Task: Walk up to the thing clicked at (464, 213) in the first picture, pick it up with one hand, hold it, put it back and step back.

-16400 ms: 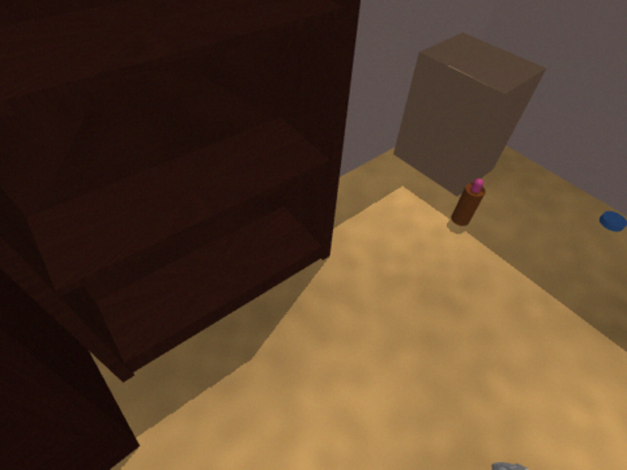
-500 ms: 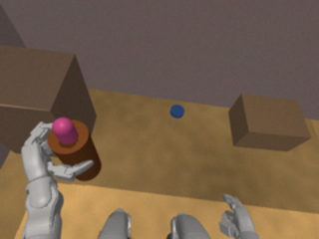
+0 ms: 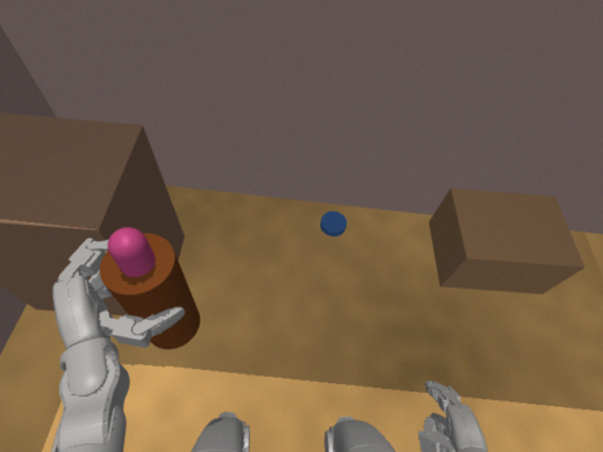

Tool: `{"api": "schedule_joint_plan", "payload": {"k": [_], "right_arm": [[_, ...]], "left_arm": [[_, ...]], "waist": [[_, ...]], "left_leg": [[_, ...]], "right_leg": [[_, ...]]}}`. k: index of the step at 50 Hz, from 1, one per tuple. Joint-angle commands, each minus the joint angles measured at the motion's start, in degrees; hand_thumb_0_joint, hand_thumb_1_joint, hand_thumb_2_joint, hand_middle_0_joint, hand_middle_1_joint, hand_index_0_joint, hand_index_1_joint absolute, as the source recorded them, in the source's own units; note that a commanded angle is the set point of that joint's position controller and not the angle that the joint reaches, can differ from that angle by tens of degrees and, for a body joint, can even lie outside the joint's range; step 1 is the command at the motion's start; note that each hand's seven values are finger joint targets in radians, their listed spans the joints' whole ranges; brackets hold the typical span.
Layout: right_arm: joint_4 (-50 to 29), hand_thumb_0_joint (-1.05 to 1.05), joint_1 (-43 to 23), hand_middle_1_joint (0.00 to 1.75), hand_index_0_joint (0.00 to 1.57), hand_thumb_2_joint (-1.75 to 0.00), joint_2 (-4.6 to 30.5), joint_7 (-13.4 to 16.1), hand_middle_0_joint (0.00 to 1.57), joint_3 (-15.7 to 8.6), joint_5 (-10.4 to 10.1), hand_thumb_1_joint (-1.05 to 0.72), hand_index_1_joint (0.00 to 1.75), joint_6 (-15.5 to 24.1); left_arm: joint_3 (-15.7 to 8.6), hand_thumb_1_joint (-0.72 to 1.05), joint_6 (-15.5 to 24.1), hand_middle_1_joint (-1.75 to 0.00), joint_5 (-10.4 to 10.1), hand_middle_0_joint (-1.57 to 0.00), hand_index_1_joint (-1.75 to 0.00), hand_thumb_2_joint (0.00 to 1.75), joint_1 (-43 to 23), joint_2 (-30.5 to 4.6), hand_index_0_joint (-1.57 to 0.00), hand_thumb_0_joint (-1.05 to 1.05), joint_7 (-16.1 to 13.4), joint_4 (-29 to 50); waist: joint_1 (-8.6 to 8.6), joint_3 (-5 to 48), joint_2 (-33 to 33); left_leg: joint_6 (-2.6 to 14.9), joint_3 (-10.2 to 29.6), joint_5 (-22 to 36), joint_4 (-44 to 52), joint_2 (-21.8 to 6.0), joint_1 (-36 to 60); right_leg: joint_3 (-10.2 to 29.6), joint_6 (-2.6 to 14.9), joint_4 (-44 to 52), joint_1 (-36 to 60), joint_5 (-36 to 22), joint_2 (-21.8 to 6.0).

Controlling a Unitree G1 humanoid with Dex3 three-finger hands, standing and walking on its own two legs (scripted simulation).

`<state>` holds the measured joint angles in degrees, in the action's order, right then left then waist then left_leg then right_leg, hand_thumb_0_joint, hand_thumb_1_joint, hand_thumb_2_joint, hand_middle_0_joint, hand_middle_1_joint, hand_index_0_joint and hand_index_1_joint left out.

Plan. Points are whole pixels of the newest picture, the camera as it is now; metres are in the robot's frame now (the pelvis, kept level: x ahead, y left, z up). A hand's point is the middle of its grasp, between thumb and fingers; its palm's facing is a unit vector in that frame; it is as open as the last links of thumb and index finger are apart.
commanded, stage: hold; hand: left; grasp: from the side
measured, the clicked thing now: (153, 288) +0.31 +0.18 +0.02
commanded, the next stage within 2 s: crouch in 0.06 s
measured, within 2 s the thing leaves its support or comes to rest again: neither
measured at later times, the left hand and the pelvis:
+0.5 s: hand (136, 294) +0.31 +0.21 -0.01, palm faces +0.41 -0.91 -0.04, open 11.3 cm; pelvis -0.01 +0.00 -0.01, yaw +0 degrees
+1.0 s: hand (145, 324) +0.35 +0.27 -0.24, palm faces +0.49 -0.87 -0.04, open 11.4 cm; pelvis -0.06 +0.01 -0.19, yaw -4 degrees
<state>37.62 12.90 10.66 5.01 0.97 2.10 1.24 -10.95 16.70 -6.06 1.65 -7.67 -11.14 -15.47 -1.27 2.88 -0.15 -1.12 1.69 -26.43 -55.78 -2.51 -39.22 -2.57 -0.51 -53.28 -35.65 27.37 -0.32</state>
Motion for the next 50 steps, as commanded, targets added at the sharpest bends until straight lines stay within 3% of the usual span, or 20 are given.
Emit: {"api": "schedule_joint_plan", "payload": {"k": [1,7,8,11,12,15,17,19,22,25,29,30,31,32,35,38,42,43,45,50], "right_arm": [[-5.9,0.0,-0.6,0.3,0.2,-0.9,6.9,0.6,0.2,-2.3,0.3,-0.91,0.3,2.4],[-5.9,0.0,-1.1,0.3,0.2,-0.9,7.3,0.8,0.2,-2.4,0.2,-0.91,0.3,2.4],[-5.8,0.0,-0.9,0.3,0.2,-0.91,7.2,0.8,0.2,-2.3,0.2,-0.9,0.3,2.3],[-5.8,0.0,-1.2,0.3,0.2,-0.9,7.0,0.7,0.2,-2.2,0.1,-0.87,0.3,2.2],[-5.2,0.0,-0.9,0.3,0.2,-0.9,7.6,0.7,0.2,-2.7,0.0,-0.87,0.3,2.2],[-5.2,0.0,-1.7,0.3,0.2,-0.9,7.9,0.2,0.2,-3.0,-0.1,-0.87,0.3,2.2],[-5.1,0.0,-1.8,0.3,0.2,-0.9,7.4,-0.1,0.2,-3.1,-0.1,-0.87,0.3,2.1],[-4.9,0.0,-1.9,0.3,0.2,-0.9,7.7,-0.7,0.2,-3.6,0.3,-0.86,0.3,2.0],[-4.6,0.0,-1.7,0.3,0.2,-0.9,7.3,-1.5,0.2,-3.6,0.8,-0.86,0.3,2.1],[-2.6,0.0,-1.2,0.3,0.2,-0.9,8.3,-2.3,0.2,-4.3,1.6,-0.86,0.3,2.3],[-1.0,0.0,-2.0,0.3,0.2,-0.9,9.2,-3.1,0.2,-4.7,3.0,-0.88,0.3,3.1],[-1.1,0.0,-2.5,0.3,0.2,-0.9,9.5,-3.3,0.2,-4.7,3.1,-0.88,0.3,3.3],[-0.7,0.0,-2.1,0.3,0.2,-0.9,9.2,-3.7,0.2,-4.6,3.5,-0.88,0.3,3.6],[-0.8,0.0,-1.9,0.3,0.2,-0.9,9.4,-4.0,0.2,-4.4,3.8,-0.88,0.3,3.7],[-0.6,0.0,-2.1,0.3,0.2,-0.9,11.7,-4.8,0.2,-4.5,3.9,-0.88,0.3,3.8],[-0.6,0.0,-2.0,0.3,0.2,-0.91,12.2,-5.1,0.2,-4.2,4.0,-0.88,0.3,3.1],[-0.5,0.0,-1.6,0.3,0.2,-0.91,13.7,-5.8,0.2,-4.4,3.9,-0.9,0.3,2.2],[-0.4,0.0,-1.5,0.3,0.2,-0.91,13.6,-5.9,0.2,-4.0,3.8,-0.9,0.3,1.9],[-0.3,0.0,-2.0,0.3,0.2,-0.92,14.2,-6.4,0.2,-4.2,3.7,-0.91,0.3,1.5],[1.1,0.0,-2.1,0.3,0.2,-0.91,14.3,-7.3,0.2,-3.3,4.1,-0.9,0.3,0.8]], "left_arm": [[-4.0,-0.01,9.6,-1.28,-1.7,-1.09,-1.28,1.17,-22.0,-9.5,-1.12,0.0,-0.9,23.9],[-3.0,-0.02,9.1,-1.27,-2.0,-1.09,-1.27,1.16,-21.5,-8.4,-1.11,0.0,-0.2,21.9],[-2.9,-0.05,9.3,-1.35,-1.8,-1.17,-1.35,1.24,-22.7,-9.4,-1.19,0.0,-0.2,24.7],[-1.9,-0.03,8.3,-1.3,-2.0,-1.2,-1.31,1.17,-20.4,-7.8,-1.21,0.0,0.2,21.4],[-3.2,-0.04,8.1,-1.31,-2.2,-1.2,-1.32,1.18,-18.2,-7.7,-1.21,0.0,0.3,17.1],[-2.4,-0.06,8.6,-1.34,-2.5,-1.23,-1.35,1.19,-17.3,-5.4,-1.25,0.0,1.1,9.3],[-4.4,-0.06,10.1,-1.34,-1.6,-1.24,-1.35,1.19,-22.0,-8.8,-1.25,0.0,1.1,12.6],[-5.4,-0.04,11.1,-1.36,-1.1,-1.25,-1.37,1.2,-19.6,-8.2,-1.27,0.0,1.0,7.4],[-7.9,-0.03,14.7,-1.33,-1.3,-1.21,-1.34,1.2,-22.8,-8.1,-1.23,0.0,0.6,4.3],[-11.5,0.0,19.8,-1.32,-1.4,-1.18,-1.33,1.19,-26.8,-11.3,-1.2,0.0,1.4,-0.7],[-11.8,0.02,26.6,-1.31,0.0,-1.19,-1.32,1.19,-33.3,-14.6,-1.2,0.0,2.7,-5.6],[-11.4,0.02,27.9,-1.3,-0.3,-1.19,-1.32,1.19,-31.8,-13.5,-1.2,0.0,3.1,-9.9],[-12.7,0.03,30.1,-1.29,-0.7,-1.18,-1.3,1.18,-35.9,-15.9,-1.18,0.0,3.1,-5.3],[-11.3,0.03,31.2,-1.27,-1.1,-1.17,-1.29,1.18,-36.6,-14.4,-1.17,0.0,3.6,-7.4],[-12.7,0.02,33.6,-1.27,-2.6,-1.16,-1.29,1.19,-40.1,-16.7,-1.16,0.0,5.0,-10.2],[-15.5,0.0,34.4,-1.28,-2.3,-1.15,-1.3,1.23,-42.7,-21.8,-1.15,0.0,5.4,-10.1],[-18.5,-0.01,34.4,-1.3,-3.2,-1.17,-1.34,1.28,-41.5,-22.3,-1.16,0.0,5.7,-14.3],[-20.8,0.01,34.4,-1.31,-3.3,-1.17,-1.35,1.31,-41.2,-24.5,-1.16,0.0,5.6,-15.8],[-21.1,-0.01,34.3,-1.35,-3.9,-1.19,-1.38,1.33,-41.0,-22.9,-1.18,0.0,6.2,-21.1],[-22.8,-0.01,35.2,-1.42,-2.2,-1.24,-1.45,1.4,-46.9,-26.6,-1.24,0.0,7.9,-28.9]], "waist": [[0.09,20.9,-6.2],[-0.48,19.8,-5.7],[-0.28,21.1,-6.1],[-0.68,19.8,-4.9],[-0.41,18.6,-2.9],[-1.01,14.9,-0.8],[-0.24,14.8,-2.8],[0.12,13.8,-1.7],[0.22,16.1,-1.9],[0.08,19.1,-2.5],[-1.77,24.8,-5.3],[-2.0,25.3,-4.3],[-1.72,30.1,-7.0],[-2.8,33.5,-7.3],[-1.97,38.6,-8.9],[-0.71,43.6,-11.8],[-0.43,47.0,-13.5],[0.24,47.5,-12.8],[-0.95,44.7,-10.0],[-3.34,42.9,-7.5]], "left_leg": [[0.44,-0.1,18.5,8.1,1.6,14.7],[0.58,-0.4,17.8,8.9,1.9,15.3],[0.55,-0.4,18.8,8.9,1.8,16.1],[0.67,-0.5,20.1,8.8,1.8,15.7],[0.76,-0.3,20.5,8.9,1.6,15.2],[1.05,-0.2,18.4,8.8,1.5,12.0],[1.05,-0.7,16.7,8.3,1.7,11.1],[0.97,-0.5,15.4,8.0,1.7,9.1],[0.96,-0.3,14.5,5.5,1.6,6.6],[1.27,0.0,14.4,0.8,1.7,2.0],[1.47,0.2,10.5,-9.1,1.8,-6.0],[1.61,0.4,8.8,-11.6,1.7,-8.7],[1.52,0.4,9.9,-14.4,1.7,-10.0],[1.56,0.9,10.3,-16.7,1.7,-10.9],[1.29,2.2,10.7,-21.1,1.3,-13.3],[0.92,2.2,13.8,-25.0,1.1,-14.9],[0.6,2.9,18.0,-29.5,1.0,-16.3],[0.74,2.9,18.0,-30.9,1.1,-18.3],[1.06,3.3,14.4,-33.4,1.2,-24.6],[1.77,3.0,8.4,-40.7,1.0,-35.9]], "right_leg": [[0.0,0.69,6.8,6.9,-20.8,1.5],[0.3,0.43,8.1,8.1,-21.2,1.4],[0.2,0.5,8.0,8.9,-21.9,1.4],[0.2,0.29,8.7,9.5,-23.4,1.5],[-0.1,0.27,8.5,9.6,-23.5,1.6],[-0.4,0.27,8.2,6.7,-21.6,1.5],[0.2,0.25,8.1,5.5,-20.6,0.8],[0.0,0.42,6.9,4.1,-18.9,0.9],[0.2,0.71,4.4,1.4,-17.8,0.8],[0.6,0.9,-0.1,-3.8,-17.3,0.7],[1.5,1.41,-8.8,-15.6,-13.1,0.8],[2.0,1.42,-10.6,-18.3,-11.1,0.9],[2.9,1.49,-12.6,-19.3,-12.0,0.8],[2.5,1.62,-15.0,-21.6,-11.8,1.0],[1.5,2.18,-21.2,-29.5,-9.9,1.5],[1.5,2.41,-25.7,-32.8,-11.7,1.5],[-0.1,2.78,-31.8,-38.7,-13.0,2.1],[-0.1,2.73,-32.9,-39.2,-12.9,2.3],[-0.6,2.53,-35.4,-42.5,-10.9,2.4],[-0.9,2.29,-41.9,-49.6,-7.2,2.6]]}}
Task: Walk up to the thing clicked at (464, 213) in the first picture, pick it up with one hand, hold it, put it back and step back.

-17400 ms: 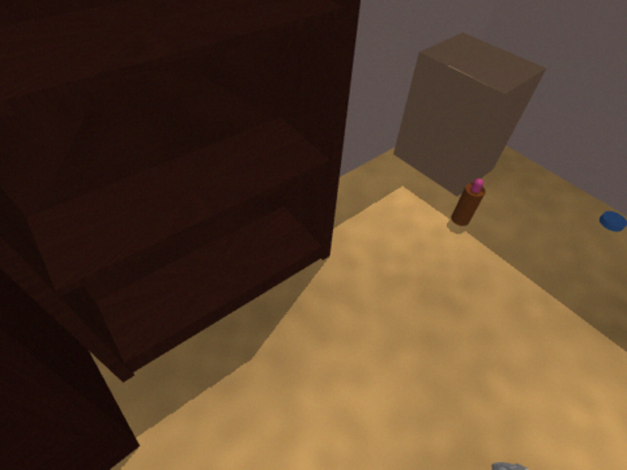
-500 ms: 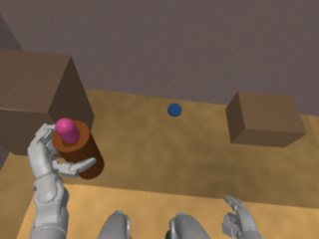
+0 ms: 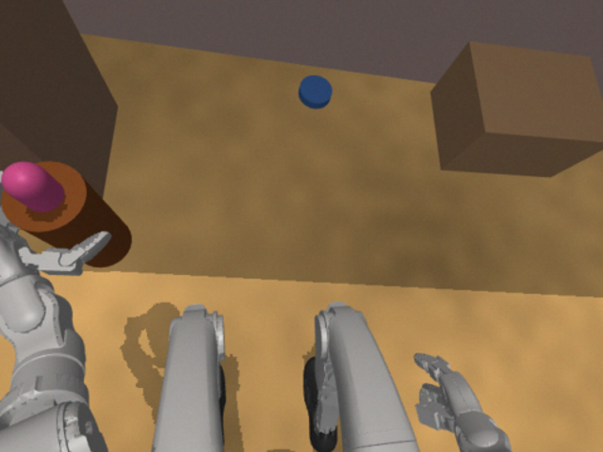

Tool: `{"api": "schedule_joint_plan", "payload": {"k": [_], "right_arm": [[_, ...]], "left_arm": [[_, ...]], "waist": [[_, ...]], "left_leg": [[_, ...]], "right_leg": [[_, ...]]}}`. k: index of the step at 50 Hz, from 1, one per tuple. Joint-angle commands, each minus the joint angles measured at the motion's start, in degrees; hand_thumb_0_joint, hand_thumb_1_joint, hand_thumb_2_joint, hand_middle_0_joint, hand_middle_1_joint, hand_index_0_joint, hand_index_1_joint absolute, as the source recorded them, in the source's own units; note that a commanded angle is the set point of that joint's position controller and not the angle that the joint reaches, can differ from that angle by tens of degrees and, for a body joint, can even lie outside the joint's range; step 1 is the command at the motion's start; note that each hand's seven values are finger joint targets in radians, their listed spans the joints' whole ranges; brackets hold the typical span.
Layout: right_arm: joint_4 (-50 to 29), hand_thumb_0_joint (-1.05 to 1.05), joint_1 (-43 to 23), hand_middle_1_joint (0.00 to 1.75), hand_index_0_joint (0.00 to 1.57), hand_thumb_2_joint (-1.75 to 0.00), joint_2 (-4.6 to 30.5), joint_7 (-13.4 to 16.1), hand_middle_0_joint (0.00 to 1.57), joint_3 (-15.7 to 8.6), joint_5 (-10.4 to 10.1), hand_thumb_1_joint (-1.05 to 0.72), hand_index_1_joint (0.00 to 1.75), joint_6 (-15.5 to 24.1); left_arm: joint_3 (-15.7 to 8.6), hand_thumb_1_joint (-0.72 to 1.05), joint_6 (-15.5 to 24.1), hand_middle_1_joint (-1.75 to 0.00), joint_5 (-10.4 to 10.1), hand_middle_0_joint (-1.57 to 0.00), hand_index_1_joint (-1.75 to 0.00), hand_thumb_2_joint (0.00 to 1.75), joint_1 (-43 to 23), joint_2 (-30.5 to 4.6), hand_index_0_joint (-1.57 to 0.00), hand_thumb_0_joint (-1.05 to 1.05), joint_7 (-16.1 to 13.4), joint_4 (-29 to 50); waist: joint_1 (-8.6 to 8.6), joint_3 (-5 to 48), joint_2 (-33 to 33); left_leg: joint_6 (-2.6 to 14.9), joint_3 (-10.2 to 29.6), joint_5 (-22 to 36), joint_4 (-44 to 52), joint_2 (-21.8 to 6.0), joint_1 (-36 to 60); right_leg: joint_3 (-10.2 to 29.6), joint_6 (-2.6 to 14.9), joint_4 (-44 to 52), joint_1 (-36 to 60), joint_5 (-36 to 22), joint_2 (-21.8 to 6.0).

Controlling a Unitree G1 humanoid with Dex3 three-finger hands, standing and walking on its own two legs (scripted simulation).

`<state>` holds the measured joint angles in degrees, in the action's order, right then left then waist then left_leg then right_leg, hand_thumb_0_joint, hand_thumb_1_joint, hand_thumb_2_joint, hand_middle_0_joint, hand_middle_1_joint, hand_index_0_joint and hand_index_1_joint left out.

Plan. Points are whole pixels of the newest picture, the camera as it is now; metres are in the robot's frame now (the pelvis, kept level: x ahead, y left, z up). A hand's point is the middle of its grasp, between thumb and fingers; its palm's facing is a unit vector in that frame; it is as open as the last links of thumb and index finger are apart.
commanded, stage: crouch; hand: left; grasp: from the side
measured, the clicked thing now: (70, 215) +0.39 +0.27 -0.05
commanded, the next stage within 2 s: lower in 1.18 s
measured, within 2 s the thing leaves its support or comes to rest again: neither
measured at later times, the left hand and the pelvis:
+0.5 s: hand (76, 235) +0.41 +0.32 -0.21, palm faces +0.50 -0.86 -0.04, open 11.5 cm; pelvis -0.04 +0.00 -0.15, yaw -3 degrees
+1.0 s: hand (85, 245) +0.42 +0.34 -0.29, palm faces +0.47 -0.88 -0.07, open 11.4 cm; pelvis -0.04 +0.00 -0.20, yaw -6 degrees
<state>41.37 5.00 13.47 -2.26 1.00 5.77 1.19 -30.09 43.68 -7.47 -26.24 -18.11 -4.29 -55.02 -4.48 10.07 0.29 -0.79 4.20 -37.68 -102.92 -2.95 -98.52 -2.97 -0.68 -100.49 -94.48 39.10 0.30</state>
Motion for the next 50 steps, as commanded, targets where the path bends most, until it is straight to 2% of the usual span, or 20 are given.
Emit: {"api": "schedule_joint_plan", "payload": {"k": [1,3,4,6,7,9,10,12,13,15,16,21,27,28,32,35,39,43,47,50], "right_arm": [[-2.6,0.0,6.0,0.3,0.2,-0.91,12.0,-0.3,0.2,-3.5,0.6,-0.9,0.3,0.9],[-2.3,0.0,6.1,0.3,0.2,-0.91,12.2,-0.5,0.2,-3.2,0.8,-0.89,0.3,0.5],[-2.2,0.0,6.0,0.3,0.2,-0.91,12.4,-0.6,0.2,-3.0,1.0,-0.89,0.3,0.4],[-2.1,0.0,6.2,0.3,0.2,-0.91,12.9,-0.8,0.2,-2.6,1.3,-0.9,0.3,0.3],[-1.8,0.0,6.3,0.3,0.2,-0.91,13.2,-0.9,0.2,-2.5,1.2,-0.9,0.3,0.3],[-2.6,0.0,5.6,0.3,0.2,-0.92,13.6,-0.6,0.2,-2.0,1.5,-0.91,0.3,0.1],[-2.4,0.0,6.1,0.3,0.2,-0.92,13.7,-0.6,0.2,-1.8,1.6,-0.91,0.3,-0.1],[-2.4,0.0,5.9,0.3,0.2,-0.92,14.3,-0.4,0.2,-1.7,1.5,-0.92,0.3,-0.2],[-2.0,0.0,5.5,0.3,0.2,-0.92,14.5,-0.2,0.2,-1.6,1.5,-0.92,0.3,-0.2],[-1.7,0.0,5.8,0.3,0.2,-0.92,14.4,0.0,0.2,-1.0,1.5,-0.92,0.3,-0.6],[-1.6,0.0,6.0,0.3,0.2,-0.92,14.2,0.1,0.2,-0.8,1.6,-0.92,0.3,-0.8],[-1.4,0.0,6.0,0.3,0.2,-0.91,15.7,0.2,0.2,0.1,1.6,-0.91,0.3,-1.2],[-1.5,0.0,5.9,0.3,0.2,-0.9,17.4,-0.1,0.2,1.4,2.4,-0.88,0.3,-2.0],[-1.6,0.0,6.2,0.3,0.2,-0.9,17.2,-0.3,0.2,2.0,2.7,-0.87,0.3,-2.2],[-2.3,0.0,5.6,0.3,0.2,-0.9,17.8,-0.4,0.2,2.5,3.4,-0.87,0.3,-2.9],[-2.1,0.0,5.8,0.3,0.2,-0.9,18.5,-0.3,0.2,2.6,4.0,-0.88,0.3,-3.1],[-1.7,0.0,6.4,0.3,0.2,-0.91,19.3,-0.2,0.2,2.7,4.7,-0.89,0.3,-3.2],[-0.7,0.0,6.7,0.3,0.2,-0.91,19.7,-0.3,0.2,3.2,5.1,-0.91,0.3,-3.2],[-0.9,0.0,6.0,0.3,0.2,-0.91,20.4,-0.6,0.2,4.0,5.2,-0.91,0.3,-3.6],[-1.5,0.0,5.1,0.3,0.2,-0.9,20.9,-1.0,0.2,4.6,5.2,-0.89,0.3,-3.9]], "left_arm": [[-3.2,-0.03,8.5,-1.43,-0.3,-1.25,-1.46,1.4,-21.2,-16.9,-1.25,0.0,1.5,9.1],[-6.0,-0.02,9.5,-1.47,0.8,-1.28,-1.51,1.44,-25.3,-23.3,-1.28,0.0,2.2,10.8],[-5.3,-0.04,9.7,-1.47,0.9,-1.28,-1.5,1.42,-27.6,-23.2,-1.28,0.0,3.0,10.6],[-8.3,-0.06,10.2,-1.5,0.8,-1.29,-1.53,1.45,-28.8,-27.7,-1.29,0.0,3.6,11.4],[-7.4,-0.1,10.2,-1.49,0.6,-1.28,-1.52,1.44,-30.9,-27.2,-1.28,0.0,3.9,11.1],[-11.8,-0.12,10.5,-1.48,0.3,-1.25,-1.51,1.43,-33.8,-34.4,-1.25,0.0,3.8,15.7],[-11.0,-0.13,9.9,-1.48,0.2,-1.25,-1.51,1.43,-34.2,-33.0,-1.25,0.0,4.3,14.4],[-12.0,-0.14,8.9,-1.47,0.1,-1.23,-1.51,1.43,-33.6,-34.7,-1.23,0.0,5.2,14.6],[-10.9,-0.13,8.4,-1.45,0.2,-1.22,-1.49,1.4,-35.6,-34.3,-1.22,0.0,5.9,14.1],[-13.2,-0.12,7.4,-1.43,0.9,-1.21,-1.47,1.38,-35.9,-38.5,-1.21,0.0,6.5,13.6],[-11.7,-0.1,6.9,-1.42,0.9,-1.2,-1.45,1.37,-36.2,-36.6,-1.2,0.0,7.2,12.2],[-12.8,-0.11,5.0,-1.39,-0.3,-1.2,-1.42,1.32,-34.9,-36.0,-1.21,0.0,9.3,3.9],[-15.6,-0.06,3.9,-1.45,0.8,-1.24,-1.46,1.35,-32.2,-39.5,-1.26,0.0,10.3,-1.7],[-17.1,-0.06,3.8,-1.46,1.2,-1.24,-1.47,1.35,-30.1,-40.8,-1.26,0.0,10.0,-2.8],[-19.1,-0.02,4.4,-1.43,1.5,-1.21,-1.44,1.34,-32.3,-45.4,-1.23,0.0,9.9,2.7],[-19.8,0.04,4.9,-1.4,1.8,-1.18,-1.41,1.32,-35.5,-48.0,-1.2,0.0,9.4,8.0],[-18.9,0.06,5.1,-1.35,1.3,-1.14,-1.36,1.28,-33.7,-46.7,-1.16,0.0,9.9,11.5],[-16.4,0.02,4.8,-1.33,1.1,-1.14,-1.34,1.24,-34.4,-44.7,-1.16,0.0,11.0,11.5],[-15.3,-0.03,4.1,-1.37,0.7,-1.17,-1.37,1.25,-31.7,-42.1,-1.19,0.0,11.7,6.3],[-16.5,-0.05,4.1,-1.39,0.4,-1.18,-1.39,1.27,-29.8,-42.5,-1.2,0.0,11.6,3.1]], "waist": [[-0.96,35.3,-8.3],[-0.21,37.6,-9.9],[-0.71,37.6,-11.9],[0.01,39.8,-14.5],[-0.24,39.1,-15.3],[1.38,43.1,-19.4],[0.35,44.0,-20.6],[0.38,44.0,-21.0],[-0.5,42.2,-22.4],[0.13,42.6,-23.5],[-1.07,41.9,-23.1],[-2.77,35.3,-17.2],[-2.46,30.3,-13.8],[-1.86,30.6,-13.6],[-0.88,33.4,-15.6],[-1.57,34.4,-20.1],[-2.26,37.0,-25.2],[-3.85,34.9,-27.1],[-5.01,29.9,-24.5],[-4.76,26.8,-21.8]], "left_leg": [[1.36,0.6,18.6,5.1,1.4,21.8],[1.15,0.5,16.9,3.4,1.2,21.0],[0.9,0.4,15.4,2.5,1.2,21.0],[0.52,0.5,13.8,1.2,1.1,20.6],[0.3,0.5,10.8,0.8,1.0,19.8],[-0.05,0.2,10.2,-0.6,0.9,20.5],[-0.14,0.3,10.7,-1.3,0.8,21.1],[-0.05,-0.2,11.0,-3.2,0.9,19.5],[-0.17,-0.1,9.5,-3.6,0.8,18.4],[-0.16,-0.1,9.7,-5.1,0.7,17.2],[-0.05,-0.2,9.5,-6.4,0.7,15.8],[0.71,-0.2,6.6,-11.7,1.0,6.0],[1.03,0.2,5.7,-15.8,0.9,-0.7],[1.02,0.1,6.8,-16.4,0.9,-1.1],[0.85,0.1,6.2,-17.9,0.6,-1.2],[0.42,0.8,6.4,-18.3,0.3,0.8],[-0.27,2.0,12.0,-19.4,-0.1,6.8],[-0.61,2.6,15.8,-20.9,-0.3,7.9],[-0.69,3.7,14.1,-21.5,-0.4,5.3],[-0.44,4.1,11.0,-22.2,-0.1,1.4]], "right_leg": [[-0.8,2.52,3.9,7.6,-17.9,2.0],[-0.8,2.7,1.5,5.3,-16.1,2.1],[-0.7,2.83,0.2,3.7,-14.7,2.1],[-1.0,2.92,-2.2,2.1,-13.1,2.1],[-1.0,3.0,-3.0,0.1,-10.5,2.1],[-0.8,3.06,-5.0,0.1,-9.9,2.1],[-1.0,3.08,-6.0,-0.8,-10.3,1.9],[-1.1,3.05,-7.4,-1.2,-10.5,1.9],[-1.2,3.15,-8.3,-3.3,-9.4,1.8],[-1.4,3.15,-10.1,-4.6,-9.5,1.7],[-1.5,3.09,-10.7,-4.9,-9.7,1.7],[-2.6,2.54,-13.4,-7.1,-8.2,1.8],[-3.8,2.28,-16.8,-9.2,-7.8,2.3],[-4.0,2.15,-17.3,-7.8,-8.6,2.4],[-4.1,2.03,-18.8,-7.2,-8.0,2.8],[-4.5,2.25,-20.8,-8.9,-8.5,2.8],[-5.1,2.69,-22.6,-11.0,-12.2,2.8],[-5.6,2.83,-23.8,-12.7,-14.9,2.7],[-6.9,2.72,-24.3,-14.5,-13.8,2.6],[-7.6,2.6,-24.5,-14.9,-11.8,2.7]]}}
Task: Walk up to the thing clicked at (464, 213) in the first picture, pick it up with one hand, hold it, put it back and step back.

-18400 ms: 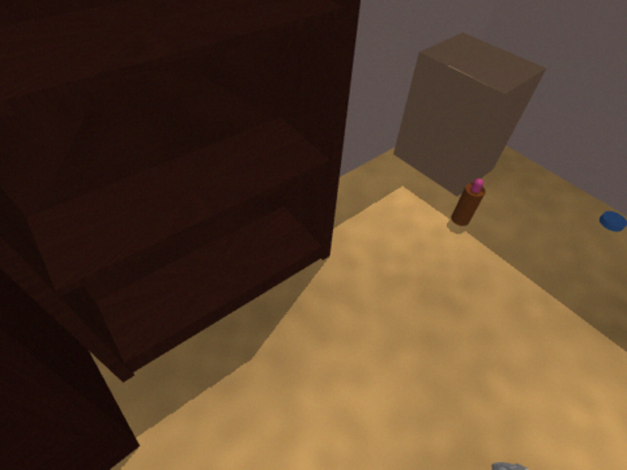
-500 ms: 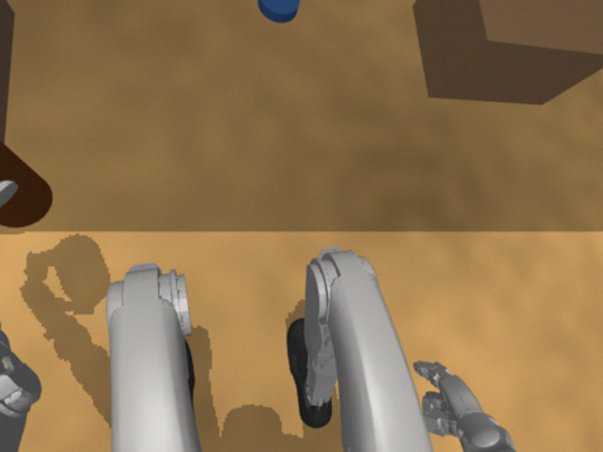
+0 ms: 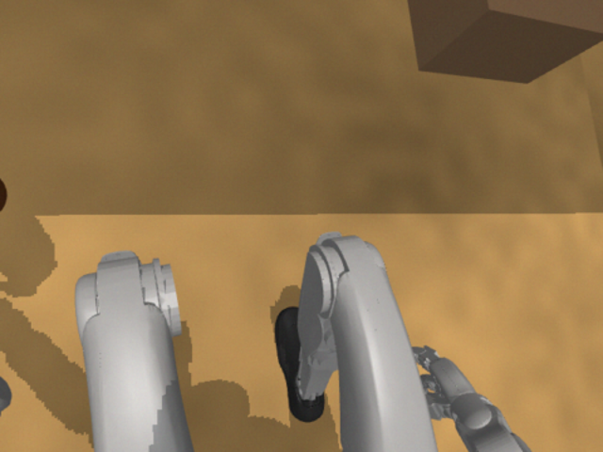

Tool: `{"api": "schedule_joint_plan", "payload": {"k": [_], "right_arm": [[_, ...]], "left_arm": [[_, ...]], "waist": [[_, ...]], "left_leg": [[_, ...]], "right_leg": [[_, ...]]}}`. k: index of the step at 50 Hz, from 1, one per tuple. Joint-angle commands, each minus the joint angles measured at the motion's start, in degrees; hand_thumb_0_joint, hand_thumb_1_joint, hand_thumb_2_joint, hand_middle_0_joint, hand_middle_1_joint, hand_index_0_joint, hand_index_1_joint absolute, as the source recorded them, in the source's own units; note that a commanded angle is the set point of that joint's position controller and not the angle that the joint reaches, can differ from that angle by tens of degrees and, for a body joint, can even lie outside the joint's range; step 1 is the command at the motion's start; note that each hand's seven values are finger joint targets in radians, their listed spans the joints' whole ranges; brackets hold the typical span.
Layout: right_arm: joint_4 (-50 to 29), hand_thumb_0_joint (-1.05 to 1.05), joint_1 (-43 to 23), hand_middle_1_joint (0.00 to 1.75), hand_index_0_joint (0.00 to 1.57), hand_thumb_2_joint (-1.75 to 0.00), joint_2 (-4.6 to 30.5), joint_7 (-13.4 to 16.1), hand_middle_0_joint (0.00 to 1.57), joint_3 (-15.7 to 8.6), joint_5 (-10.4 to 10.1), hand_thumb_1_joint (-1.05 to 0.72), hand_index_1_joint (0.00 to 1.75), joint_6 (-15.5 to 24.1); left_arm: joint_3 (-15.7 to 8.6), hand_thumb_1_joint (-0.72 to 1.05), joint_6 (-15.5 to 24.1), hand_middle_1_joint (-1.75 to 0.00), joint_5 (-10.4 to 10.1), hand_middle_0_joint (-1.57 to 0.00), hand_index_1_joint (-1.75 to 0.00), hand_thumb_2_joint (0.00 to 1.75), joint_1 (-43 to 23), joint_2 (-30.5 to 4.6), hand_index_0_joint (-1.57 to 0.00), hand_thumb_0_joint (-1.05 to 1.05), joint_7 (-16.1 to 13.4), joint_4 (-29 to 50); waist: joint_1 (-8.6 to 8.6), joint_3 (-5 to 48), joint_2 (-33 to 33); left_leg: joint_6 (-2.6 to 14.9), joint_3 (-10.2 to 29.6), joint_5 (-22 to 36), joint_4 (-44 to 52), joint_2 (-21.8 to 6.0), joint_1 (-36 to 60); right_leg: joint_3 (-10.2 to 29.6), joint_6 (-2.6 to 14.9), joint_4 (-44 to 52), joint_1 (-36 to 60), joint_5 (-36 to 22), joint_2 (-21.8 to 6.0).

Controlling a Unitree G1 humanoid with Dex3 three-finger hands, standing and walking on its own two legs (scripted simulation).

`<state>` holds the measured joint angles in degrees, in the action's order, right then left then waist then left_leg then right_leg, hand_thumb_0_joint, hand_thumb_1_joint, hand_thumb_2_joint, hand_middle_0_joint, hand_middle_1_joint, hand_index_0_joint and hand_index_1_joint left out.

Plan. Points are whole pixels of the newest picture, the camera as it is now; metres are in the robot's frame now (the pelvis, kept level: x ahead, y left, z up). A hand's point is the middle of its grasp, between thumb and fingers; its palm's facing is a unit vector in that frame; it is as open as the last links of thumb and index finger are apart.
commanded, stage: crouch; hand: left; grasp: from the side
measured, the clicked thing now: out of the picture +0.42 +0.36 -0.10
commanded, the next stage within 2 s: lower in 0.18 s
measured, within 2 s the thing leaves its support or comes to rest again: neither
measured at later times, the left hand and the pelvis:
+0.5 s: hand out of the picture +0.41 +0.39 -0.14, palm faces +0.58 -0.81 -0.06, open 11.4 cm; pelvis +0.00 +0.00 -0.02, yaw -2 degrees
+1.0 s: hand out of the picture +0.41 +0.39 -0.18, palm faces +0.57 -0.82 -0.08, open 11.5 cm; pelvis -0.01 +0.01 -0.03, yaw -5 degrees
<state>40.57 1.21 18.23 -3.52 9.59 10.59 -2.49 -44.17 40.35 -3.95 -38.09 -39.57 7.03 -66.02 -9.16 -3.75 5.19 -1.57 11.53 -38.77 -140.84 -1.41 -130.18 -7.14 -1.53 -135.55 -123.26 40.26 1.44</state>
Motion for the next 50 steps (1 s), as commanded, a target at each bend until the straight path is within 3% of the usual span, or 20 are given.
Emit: {"api": "schedule_joint_plan", "payload": {"k": [1,7,10,12,14,16,20,24,31,36,42,44,48,50], "right_arm": [[-0.9,0.0,8.7,0.3,0.2,-0.9,16.1,0.2,0.2,-3.5,0.5,-0.89,0.3,-0.4],[-2.2,0.0,7.3,0.3,0.2,-0.9,16.4,-0.1,0.2,-2.3,1.2,-0.88,0.3,-0.8],[-2.8,0.0,6.3,0.3,0.2,-0.9,16.7,-0.1,0.2,-2.1,1.6,-0.88,0.3,-0.9],[-2.7,0.0,6.7,0.3,0.2,-0.9,17.1,-0.1,0.2,-2.1,1.8,-0.88,0.3,-1.1],[-2.8,0.0,6.4,0.3,0.2,-0.9,17.2,0.1,0.2,-2.0,1.9,-0.89,0.3,-0.9],[-2.8,0.0,6.8,0.3,0.2,-0.91,17.4,0.1,0.2,-2.0,2.0,-0.91,0.3,-0.9],[-2.4,0.0,6.1,0.3,0.2,-0.9,17.9,0.0,0.2,-0.9,2.0,-0.91,0.3,-0.3],[-2.6,0.0,5.0,0.3,0.2,-0.9,18.6,-0.3,0.2,0.6,2.8,-0.89,0.3,-0.4],[-3.8,0.0,2.2,0.3,0.2,-0.9,20.3,-0.7,0.2,2.5,4.1,-0.88,0.3,-0.7],[-4.1,0.0,1.5,0.3,0.2,-0.9,20.8,-0.6,0.2,3.6,4.9,-0.91,0.3,-0.7],[-4.0,0.0,1.0,0.3,0.2,-0.9,21.6,-0.4,0.2,3.9,5.8,-0.91,0.3,-0.9],[-4.2,0.0,0.4,0.3,0.2,-0.9,21.3,-0.4,0.2,4.2,5.9,-0.91,0.3,-0.9],[-4.4,0.0,0.2,0.3,0.2,-0.9,21.6,-0.5,0.2,5.2,6.1,-0.9,0.3,-0.8],[-4.7,0.0,-0.4,0.3,0.2,-0.9,22.1,-0.7,0.2,5.4,6.1,-0.89,0.3,-0.7]], "left_arm": [[-3.1,-0.04,7.4,-1.41,-3.2,-1.19,-1.41,1.29,-16.9,-21.6,-1.21,0.0,0.1,12.8],[-5.8,-0.01,8.5,-1.47,-2.9,-1.25,-1.47,1.34,-16.0,-26.0,-1.28,0.0,-1.3,13.2],[-6.4,-0.01,9.0,-1.45,-1.9,-1.22,-1.45,1.33,-16.3,-29.2,-1.25,0.0,-1.9,16.5],[-5.9,-0.01,9.3,-1.46,-1.7,-1.22,-1.45,1.33,-16.8,-28.7,-1.25,0.0,-1.8,18.7],[-6.1,-0.02,9.4,-1.43,-2.2,-1.19,-1.42,1.3,-16.6,-29.1,-1.22,0.0,-1.8,20.6],[-5.5,-0.14,9.3,-1.42,-2.6,-1.18,-1.41,1.23,-16.3,-28.0,-1.21,0.0,-1.7,20.7],[-3.3,-0.18,9.8,-1.4,-4.3,-1.17,-1.39,1.21,-16.4,-23.3,-1.2,0.0,-1.0,13.1],[-2.9,-0.14,11.2,-1.43,-2.9,-1.2,-1.42,1.23,-16.0,-25.8,-1.24,0.0,-0.8,8.8],[-5.8,-0.1,13.6,-1.43,-2.4,-1.19,-1.41,1.23,-13.9,-31.5,-1.23,0.0,-0.9,9.0],[-8.8,-0.13,14.9,-1.44,-3.9,-1.19,-1.43,1.24,-13.2,-33.9,-1.23,0.0,-2.2,12.1],[-6.5,-0.16,14.8,-1.45,-1.9,-1.19,-1.44,1.25,-13.4,-34.7,-1.23,0.0,-2.9,13.2],[-4.5,-0.15,14.9,-1.44,-2.3,-1.18,-1.43,1.24,-14.0,-31.8,-1.22,0.0,-2.4,11.5],[-4.8,-0.15,15.0,-1.43,-3.3,-1.18,-1.42,1.23,-13.6,-31.9,-1.22,0.0,-2.1,7.6],[-3.6,-0.11,15.1,-1.46,-3.3,-1.21,-1.45,1.26,-13.6,-29.9,-1.25,0.0,-2.0,4.9]], "waist": [[0.21,40.7,-25.2],[0.98,40.9,-23.1],[1.61,41.1,-26.5],[0.72,42.0,-28.7],[1.16,42.7,-29.9],[0.29,43.5,-31.1],[-2.64,37.0,-26.0],[-3.18,34.2,-24.6],[-1.8,35.0,-28.9],[-1.31,36.6,-30.8],[-3.38,34.4,-34.2],[-4.95,32.0,-32.0],[-5.1,31.9,-28.4],[-5.81,30.4,-27.6]], "left_leg": [[0.48,-3.4,12.2,15.2,-1.6,32.3],[1.05,-4.0,10.1,13.3,-1.6,27.8],[0.81,-3.9,9.0,13.8,-1.8,29.2],[0.49,-3.5,10.3,14.1,-2.0,32.0],[0.38,-3.5,11.3,13.9,-2.1,33.0],[0.17,-3.1,13.2,13.7,-2.2,34.8],[0.78,-2.5,11.8,11.3,-2.2,29.5],[0.63,-1.8,10.7,10.7,-2.5,28.7],[-0.3,-0.4,10.4,11.7,-3.1,32.6],[-0.28,-0.5,14.0,10.3,-3.3,34.4],[-0.78,0.5,16.6,10.2,-4.1,36.4],[-0.33,0.5,14.1,9.6,-4.0,33.6],[0.0,0.8,13.7,8.2,-3.9,31.9],[-0.18,1.7,12.5,9.0,-4.0,32.3]], "right_leg": [[-3.5,3.28,10.7,15.1,-13.1,1.7],[-3.3,2.75,10.5,19.0,-12.2,2.3],[-3.2,3.0,10.0,17.8,-11.2,2.4],[-3.5,3.14,9.4,17.3,-12.2,2.3],[-3.3,3.25,9.2,16.9,-12.9,2.4],[-3.5,3.29,9.0,16.8,-14.3,2.4],[-4.3,2.88,9.2,16.2,-14.6,2.5],[-5.4,2.78,8.8,16.3,-13.5,2.8],[-6.9,3.02,6.6,15.1,-12.1,3.0],[-6.8,2.75,6.3,17.6,-15.1,3.3],[-7.1,2.8,5.9,16.6,-16.9,3.4],[-7.2,2.61,6.5,16.6,-16.0,3.4],[-7.8,2.24,6.9,18.1,-16.5,3.8],[-8.8,2.29,6.4,16.6,-15.2,3.8]]}}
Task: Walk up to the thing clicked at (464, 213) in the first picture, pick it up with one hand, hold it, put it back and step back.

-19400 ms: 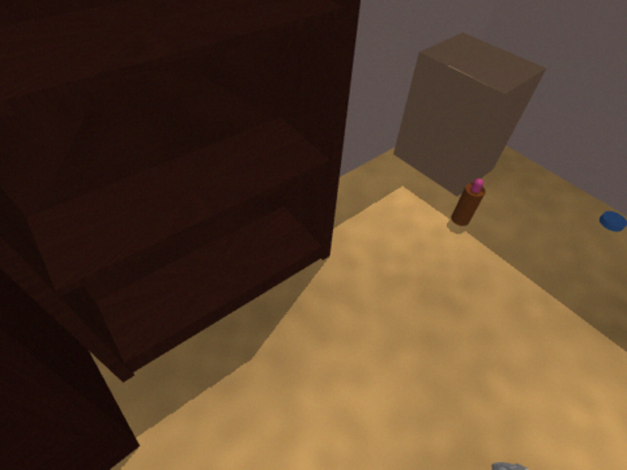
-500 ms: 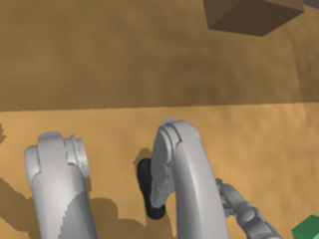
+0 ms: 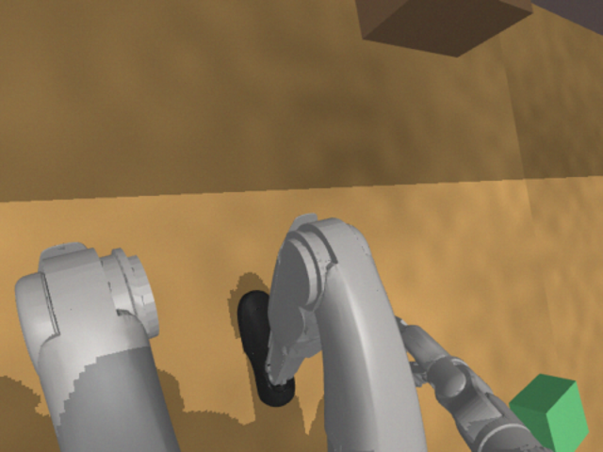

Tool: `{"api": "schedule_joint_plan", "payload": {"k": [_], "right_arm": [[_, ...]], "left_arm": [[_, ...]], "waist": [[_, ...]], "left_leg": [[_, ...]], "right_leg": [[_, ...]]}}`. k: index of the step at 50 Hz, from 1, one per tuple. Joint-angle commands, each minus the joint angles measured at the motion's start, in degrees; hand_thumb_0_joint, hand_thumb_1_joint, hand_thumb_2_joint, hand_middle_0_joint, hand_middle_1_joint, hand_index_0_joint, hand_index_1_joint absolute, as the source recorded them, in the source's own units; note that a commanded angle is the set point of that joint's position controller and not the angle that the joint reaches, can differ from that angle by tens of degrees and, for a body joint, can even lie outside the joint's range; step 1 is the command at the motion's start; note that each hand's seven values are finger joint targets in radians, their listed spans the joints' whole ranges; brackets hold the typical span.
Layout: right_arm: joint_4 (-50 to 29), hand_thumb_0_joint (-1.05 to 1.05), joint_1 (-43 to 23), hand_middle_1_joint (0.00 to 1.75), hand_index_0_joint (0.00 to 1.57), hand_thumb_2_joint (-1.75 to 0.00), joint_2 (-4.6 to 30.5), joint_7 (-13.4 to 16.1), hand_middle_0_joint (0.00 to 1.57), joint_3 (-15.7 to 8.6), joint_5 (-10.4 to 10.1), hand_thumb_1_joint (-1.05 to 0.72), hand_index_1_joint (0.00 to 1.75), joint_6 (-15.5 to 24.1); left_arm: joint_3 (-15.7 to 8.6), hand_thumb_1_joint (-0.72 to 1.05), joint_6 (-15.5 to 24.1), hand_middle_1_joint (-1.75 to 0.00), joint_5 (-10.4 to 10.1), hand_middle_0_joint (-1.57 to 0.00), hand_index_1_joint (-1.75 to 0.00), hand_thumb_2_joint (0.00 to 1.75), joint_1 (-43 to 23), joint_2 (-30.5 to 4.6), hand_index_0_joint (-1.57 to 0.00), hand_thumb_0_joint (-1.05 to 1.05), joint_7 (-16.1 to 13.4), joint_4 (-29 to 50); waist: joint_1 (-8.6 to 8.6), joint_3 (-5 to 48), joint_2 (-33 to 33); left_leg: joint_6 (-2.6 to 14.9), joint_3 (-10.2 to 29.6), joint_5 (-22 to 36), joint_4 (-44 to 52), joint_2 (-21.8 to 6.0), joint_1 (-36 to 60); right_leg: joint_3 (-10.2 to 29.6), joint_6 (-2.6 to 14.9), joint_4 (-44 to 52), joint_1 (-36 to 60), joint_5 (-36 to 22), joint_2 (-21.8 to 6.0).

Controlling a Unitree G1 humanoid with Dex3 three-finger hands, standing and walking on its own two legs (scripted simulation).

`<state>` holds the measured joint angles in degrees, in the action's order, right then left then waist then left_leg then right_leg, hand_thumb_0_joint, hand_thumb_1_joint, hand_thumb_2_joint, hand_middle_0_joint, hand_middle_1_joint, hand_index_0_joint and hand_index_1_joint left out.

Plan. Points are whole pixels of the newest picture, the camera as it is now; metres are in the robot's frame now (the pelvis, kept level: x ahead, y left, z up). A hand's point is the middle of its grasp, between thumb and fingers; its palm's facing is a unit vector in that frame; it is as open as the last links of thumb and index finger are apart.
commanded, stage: loosen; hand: left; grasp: from the side
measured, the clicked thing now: out of the picture +0.40 +0.39 -0.16
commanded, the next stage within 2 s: open in 0.76 s
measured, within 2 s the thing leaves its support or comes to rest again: rests again in 1.92 s
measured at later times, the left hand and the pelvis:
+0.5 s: hand out of the picture +0.39 +0.41 -0.15, palm faces +0.64 -0.77 -0.04, open 11.2 cm; pelvis +0.00 +0.00 +0.00, yaw -1 degrees
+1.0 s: hand out of the picture +0.40 +0.41 -0.14, palm faces +0.63 -0.77 -0.02, open 11.3 cm; pelvis +0.00 +0.00 -0.01, yaw -1 degrees
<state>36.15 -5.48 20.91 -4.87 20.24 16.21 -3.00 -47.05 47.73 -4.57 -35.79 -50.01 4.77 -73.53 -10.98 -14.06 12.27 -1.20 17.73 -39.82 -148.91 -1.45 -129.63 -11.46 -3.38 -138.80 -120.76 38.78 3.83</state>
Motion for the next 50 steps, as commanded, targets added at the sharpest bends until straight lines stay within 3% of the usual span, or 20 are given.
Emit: {"api": "schedule_joint_plan", "payload": {"k": [1,2,6,13,17,21,28,32,35,42,50], "right_arm": [[-0.5,0.0,5.7,0.3,0.2,-0.9,19.5,0.7,0.2,-5.0,0.6,-0.89,0.3,-0.3],[-0.5,0.0,5.6,0.3,0.2,-0.89,19.5,0.6,0.2,-4.6,0.7,-0.89,0.3,-0.4],[-1.7,0.0,4.1,0.3,0.2,-0.88,19.6,0.5,0.2,-4.1,0.8,-0.88,0.3,-0.4],[-2.0,0.0,3.2,0.3,0.2,-0.89,20.0,0.8,0.2,-3.8,1.1,-0.89,0.3,-0.5],[-2.4,0.0,3.5,0.3,0.2,-0.89,20.1,0.8,0.2,-3.8,1.1,-0.9,0.3,-0.6],[-2.4,0.0,3.6,0.3,0.2,-0.89,20.0,0.8,0.2,-3.9,1.1,-0.89,0.3,-0.3],[-2.6,0.0,3.1,0.3,0.2,-0.88,20.0,0.6,0.2,-3.8,0.7,-0.87,0.3,-0.4],[-2.9,0.0,2.8,0.3,0.2,-0.88,20.0,0.5,0.2,-3.6,0.7,-0.87,0.3,-0.4],[-2.8,0.0,3.1,0.3,0.2,-0.88,19.9,0.4,0.2,-3.5,0.8,-0.86,0.3,-0.2],[-3.0,0.0,2.6,0.3,0.2,-0.88,19.9,0.4,0.2,-3.4,0.6,-0.86,0.3,-0.2],[-3.1,0.0,3.0,0.3,0.2,-0.88,19.7,0.2,0.2,-3.4,0.6,-0.86,0.3,-0.4]], "left_arm": [[-0.9,-0.09,7.9,-1.47,-2.6,-1.22,-1.46,1.27,-15.6,-20.1,-1.26,0.0,0.2,11.7],[-1.1,-0.04,8.1,-1.42,-2.5,-1.24,-1.39,1.19,-15.8,-21.0,-1.29,0.0,0.1,11.1],[-2.7,-0.13,9.3,-1.23,-2.8,-1.15,-1.18,0.91,-15.5,-23.4,-1.2,0.0,0.0,12.9],[-4.3,-0.23,9.7,-1.06,-2.7,-1.02,-1.03,0.75,-15.3,-26.0,-1.07,0.0,-0.7,15.5],[-3.9,-0.26,9.5,-1.02,-2.6,-0.97,-0.98,0.73,-15.3,-25.9,-1.02,0.0,-1.1,16.4],[-1.1,-0.23,8.9,-1.0,-2.7,-0.95,-0.97,0.72,-16.4,-22.3,-1.0,0.0,-0.3,13.5],[-0.5,-0.18,8.4,-0.98,-3.0,-0.93,-0.94,0.72,-15.0,-21.3,-0.98,0.0,0.3,9.7],[-0.6,-0.15,8.6,-0.98,-3.2,-0.91,-0.94,0.73,-15.7,-21.0,-0.97,0.0,0.3,9.0],[-0.9,-0.15,8.9,-0.96,-3.2,-0.91,-0.92,0.72,-16.1,-21.8,-0.96,0.0,0.2,9.5],[0.6,-0.15,9.0,-0.94,-3.0,-0.91,-0.9,0.7,-17.9,-21.3,-0.95,0.0,0.6,9.1],[0.6,-0.25,8.1,-0.67,-3.2,-0.61,-0.65,0.55,-14.4,-19.9,-0.65,0.0,0.8,6.5]], "waist": [[-3.82,40.2,-34.8],[-3.85,40.1,-34.4],[-2.52,39.7,-35.4],[-2.06,39.7,-37.9],[-2.5,40.0,-38.8],[-4.34,38.1,-36.5],[-3.53,36.6,-33.0],[-3.85,35.8,-32.2],[-3.76,37.5,-32.2],[-4.36,35.4,-32.6],[-3.27,36.4,-31.6]], "left_leg": [[-0.68,-4.3,13.0,17.2,-4.1,32.0],[-0.66,-4.4,12.0,17.0,-4.0,31.0],[-0.84,-4.2,10.2,17.8,-4.0,30.8],[-0.97,-4.7,11.9,17.6,-4.2,31.6],[-1.1,-4.5,11.7,17.8,-4.2,31.9],[-0.81,-4.4,10.8,17.3,-4.2,29.8],[-0.41,-4.2,9.6,16.9,-4.0,27.7],[-0.29,-4.0,7.2,17.3,-4.1,26.9],[-0.39,-4.1,9.0,16.9,-4.3,27.9],[-0.32,-4.1,6.7,17.1,-4.2,26.4],[-0.36,-4.2,9.4,16.9,-4.1,26.6]], "right_leg": [[-4.8,4.14,9.6,13.5,-13.1,1.4],[-5.0,4.12,9.6,14.4,-12.7,1.6],[-5.2,4.23,9.2,14.2,-11.4,1.7],[-4.8,4.24,8.9,15.2,-12.8,2.0],[-5.1,4.33,8.8,15.3,-13.0,2.0],[-5.2,4.17,9.2,15.1,-13.1,2.1],[-5.8,4.03,9.5,14.7,-12.3,2.3],[-6.2,4.04,9.6,14.1,-10.4,2.4],[-6.0,4.0,9.5,15.4,-11.9,2.6],[-6.2,4.14,9.6,13.7,-10.4,2.5],[-6.3,4.16,9.3,14.8,-12.3,2.6]]}}
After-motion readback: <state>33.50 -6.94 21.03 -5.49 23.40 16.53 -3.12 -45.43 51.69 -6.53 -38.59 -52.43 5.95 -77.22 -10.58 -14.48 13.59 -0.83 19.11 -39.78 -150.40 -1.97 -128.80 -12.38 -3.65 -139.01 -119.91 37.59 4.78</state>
